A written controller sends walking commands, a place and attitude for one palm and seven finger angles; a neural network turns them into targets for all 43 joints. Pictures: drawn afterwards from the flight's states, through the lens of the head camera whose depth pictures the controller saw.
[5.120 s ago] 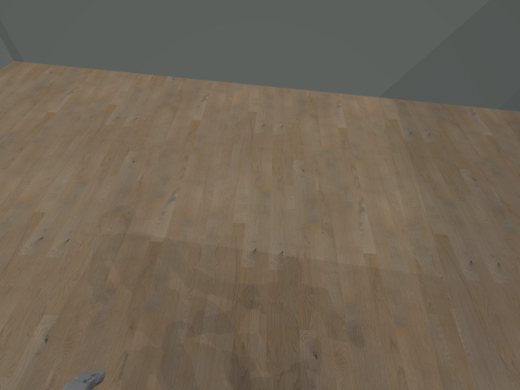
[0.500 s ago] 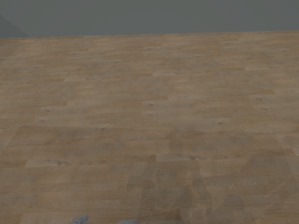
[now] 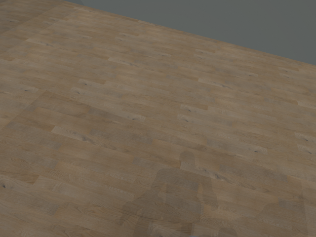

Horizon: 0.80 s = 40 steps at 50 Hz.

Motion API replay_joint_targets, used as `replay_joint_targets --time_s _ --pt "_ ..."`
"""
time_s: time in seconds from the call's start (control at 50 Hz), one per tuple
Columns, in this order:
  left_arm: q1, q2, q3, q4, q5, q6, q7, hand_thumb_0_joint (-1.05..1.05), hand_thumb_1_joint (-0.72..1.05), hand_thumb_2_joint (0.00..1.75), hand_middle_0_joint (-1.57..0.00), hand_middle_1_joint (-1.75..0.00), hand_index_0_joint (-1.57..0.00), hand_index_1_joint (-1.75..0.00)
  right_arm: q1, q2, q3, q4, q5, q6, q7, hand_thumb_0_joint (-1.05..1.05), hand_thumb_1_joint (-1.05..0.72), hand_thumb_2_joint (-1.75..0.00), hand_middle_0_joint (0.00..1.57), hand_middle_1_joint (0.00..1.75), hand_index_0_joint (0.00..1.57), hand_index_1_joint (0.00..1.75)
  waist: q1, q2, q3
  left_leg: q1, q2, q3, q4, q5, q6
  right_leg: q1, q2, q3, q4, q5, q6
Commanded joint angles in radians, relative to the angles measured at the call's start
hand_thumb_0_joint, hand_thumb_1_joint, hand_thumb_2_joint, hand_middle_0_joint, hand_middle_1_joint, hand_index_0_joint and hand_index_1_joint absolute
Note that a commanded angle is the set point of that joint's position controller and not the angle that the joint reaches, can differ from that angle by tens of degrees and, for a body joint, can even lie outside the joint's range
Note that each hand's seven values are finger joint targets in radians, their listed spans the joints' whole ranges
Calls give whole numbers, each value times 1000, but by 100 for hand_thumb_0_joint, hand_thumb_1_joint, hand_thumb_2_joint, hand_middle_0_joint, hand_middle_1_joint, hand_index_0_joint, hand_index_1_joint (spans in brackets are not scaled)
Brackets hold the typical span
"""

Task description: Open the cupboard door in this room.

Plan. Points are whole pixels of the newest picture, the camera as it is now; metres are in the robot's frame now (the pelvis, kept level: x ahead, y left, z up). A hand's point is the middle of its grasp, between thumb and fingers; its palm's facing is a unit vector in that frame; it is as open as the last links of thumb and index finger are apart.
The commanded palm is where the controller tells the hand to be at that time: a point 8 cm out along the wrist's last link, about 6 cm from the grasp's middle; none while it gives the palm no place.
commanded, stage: turn or walk to find it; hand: left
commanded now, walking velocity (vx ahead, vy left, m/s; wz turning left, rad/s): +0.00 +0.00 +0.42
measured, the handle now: out of the picture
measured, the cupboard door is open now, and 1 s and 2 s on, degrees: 0 0 0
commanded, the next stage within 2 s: none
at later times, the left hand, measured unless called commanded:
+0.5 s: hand out of the picture +0.03 +0.16 -0.13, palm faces +0.22 -0.94 -0.28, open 7.4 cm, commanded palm none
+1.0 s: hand out of the picture -0.12 +0.20 -0.17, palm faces +0.46 -0.86 -0.24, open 7.4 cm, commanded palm none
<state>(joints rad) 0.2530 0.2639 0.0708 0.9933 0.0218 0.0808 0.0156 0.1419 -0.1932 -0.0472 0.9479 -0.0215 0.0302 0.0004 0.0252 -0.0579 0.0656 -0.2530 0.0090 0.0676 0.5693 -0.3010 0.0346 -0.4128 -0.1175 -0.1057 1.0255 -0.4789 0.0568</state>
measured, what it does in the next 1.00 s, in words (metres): steps on the spot, turning left: right foot, then left foot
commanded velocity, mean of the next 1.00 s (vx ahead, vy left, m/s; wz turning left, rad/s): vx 0.00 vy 0.00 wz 0.42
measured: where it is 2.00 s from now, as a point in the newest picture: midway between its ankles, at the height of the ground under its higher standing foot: outside the picture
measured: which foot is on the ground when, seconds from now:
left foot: down 0.00-0.36, up 0.38-0.80, down 0.82-1.00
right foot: up 0.00-0.32, down 0.34-0.84, up 0.86-1.00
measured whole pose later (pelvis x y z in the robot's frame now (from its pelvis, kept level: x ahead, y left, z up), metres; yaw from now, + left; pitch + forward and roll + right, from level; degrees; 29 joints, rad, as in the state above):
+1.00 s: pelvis -0.06 -0.01 +0.01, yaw +25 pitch -1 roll -1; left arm 0.23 0.26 0.07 0.99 0.02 0.07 0.01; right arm 0.15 -0.19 -0.04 0.95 -0.02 0.02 -0.01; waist 0.02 -0.04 0.06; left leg -0.24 0.01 0.04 0.51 -0.27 0.03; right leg -0.44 -0.11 -0.07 1.08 -0.43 0.07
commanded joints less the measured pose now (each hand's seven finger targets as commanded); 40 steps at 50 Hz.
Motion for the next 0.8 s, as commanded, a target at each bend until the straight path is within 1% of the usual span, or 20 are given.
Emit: replay_joint_targets --time_s 0.0,0.08,0.16,0.22,0.24,0.28,0.3,0.32,0.34,0.36,0.38,0.4,0.42,0.46,0.5,0.6,0.7,0.72,0.76,0.78 --pt "-24 56 13 -84 1 -41 -8 0 90 90 -20 -30 -20 -30 26 -197 -36 -54 2 -23 -21 0 -90 -90 20 30 20 30 -31 202 -47 78 219 -246 -279 338 103 -109 3 72 81 89 19" --pt "-53 46 8 -101 -4 -45 -2 0 90 90 -20 -30 -20 -30 83 -200 -43 -44 3 -24 -21 0 -90 -90 20 30 20 30 -54 178 -92 160 226 -283 -252 437 129 -102 21 78 -20 66 30" --pt "-93 34 3 -127 -8 -46 3 0 90 90 -20 -30 -20 -30 97 -207 -50 -43 -2 -15 -18 0 -90 -90 20 30 20 30 -67 200 -78 124 234 -350 -243 404 147 -49 40 80 -143 19 26" --pt "-66 22 0 -130 -13 -51 6 0 90 90 -20 -30 -20 -30 74 -210 -53 -52 -6 -10 -15 0 -90 -90 20 30 20 30 -51 222 -94 77 214 -379 -224 404 140 43 68 70 -275 35 14" --pt "-50 23 1 -128 -15 -54 7 0 90 90 -20 -30 -20 -30 71 -210 -56 -55 -6 -8 -13 0 -90 -90 20 30 20 30 -45 220 -105 63 201 -382 -210 411 132 81 79 64 -330 63 10" --pt "5 29 4 -118 -16 -65 9 0 90 90 -20 -30 -20 -30 55 -201 -59 -60 -1 -7 -10 0 -90 -90 20 30 20 30 -15 201 -133 16 164 -368 -156 397 99 199 87 53 -508 186 6" --pt "35 48 8 -110 -14 -74 12 0 90 90 -20 -30 -20 -30 50 -186 -58 -63 5 -7 -7 0 -90 -90 20 30 20 30 2 160 -149 -44 126 -341 -108 324 58 301 62 65 -639 277 0" --pt "53 113 20 -110 -2 -83 20 0 90 90 -20 -30 -20 -30 64 -133 -53 -70 14 -7 0 0 -90 -90 20 30 20 30 11 -4 -158 -207 43 -255 26 117 -2 433 -99 217 -722 265 -43" --pt "53 192 35 -118 9 -86 23 0 90 90 -20 -30 -20 -30 47 -83 -43 -104 11 -6 2 0 -90 -90 20 30 20 30 23 -255 -109 -356 -87 -108 244 -222 -63 420 -328 448 -763 360 -155" --pt "37 191 32 -135 1 -78 24 0 90 90 -20 -30 -20 -30 30 -139 -59 -104 2 6 1 0 -90 -90 20 30 20 30 26 -162 -93 -307 -46 -145 429 -268 -61 274 -386 422 -773 376 -218" --pt "-33 140 31 -142 -1 -84 29 0 90 90 -20 -30 -20 -30 39 -140 -62 -77 -5 20 2 0 -90 -90 20 30 20 30 -7 -188 -41 -323 -17 -181 520 -217 -57 212 -318 352 -793 316 -210" --pt "-80 115 22 -152 -3 -83 26 0 90 90 -20 -30 -20 -30 57 -137 -65 -52 -4 27 6 0 -90 -90 20 30 20 30 -30 -130 -4 -317 -13 -162 595 -156 -64 178 -262 292 -788 291 -187" --pt "-111 93 10 -159 -5 -85 22 0 90 90 -20 -30 -20 -30 87 -129 -64 -33 -4 28 13 0 -90 -90 20 30 20 30 -51 -75 5 -316 -6 -142 638 -95 -73 184 -210 209 -758 330 -165" --pt "-96 71 4 -155 -5 -92 20 0 90 90 -20 -30 -20 -30 118 -111 -60 -12 -1 28 18 0 -90 -90 20 30 20 30 -58 -70 -10 -321 -1 -116 652 -40 -89 222 -171 118 -733 419 -141" --pt "-51 72 3 -140 -3 -96 21 0 90 90 -20 -30 -20 -30 105 -111 -58 -13 -2 30 17 0 -90 -90 20 30 20 30 -36 -104 -21 -324 12 -103 637 -29 -105 261 -178 104 -728 456 -148" --pt "16 104 13 -109 6 -92 22 0 90 90 -20 -30 -20 -30 26 -102 -44 -30 1 30 15 0 -90 -90 20 30 20 30 1 -110 -20 -289 33 -62 462 -110 -116 308 -225 89 -704 530 -184" --pt "39 146 29 -85 13 -83 19 0 90 90 -20 -30 -20 -30 -10 -84 -28 -45 12 13 13 0 -90 -90 20 30 20 30 25 -151 -56 -157 27 3 207 -163 -95 313 -256 65 -625 655 -198" --pt "30 151 31 -83 12 -81 18 0 90 90 -20 -30 -20 -30 12 -85 -28 -42 13 9 11 0 -90 -90 20 30 20 30 11 -149 -73 -117 20 14 152 -134 -90 307 -255 55 -600 663 -189" --pt "8 148 31 -78 4 -75 15 0 90 90 -20 -30 -20 -30 67 -99 -28 -31 13 0 10 0 -90 -90 20 30 20 30 -23 -112 -105 6 15 27 -36 11 -79 272 -228 1 -513 615 -133" --pt "6 132 28 -83 -5 -69 12 0 90 90 -20 -30 -20 -30 109 -132 -34 -20 10 -10 11 0 -90 -90 20 30 20 30 -50 -16 -134 126 39 -4 -160 151 -66 199 -194 -44 -404 532 -84"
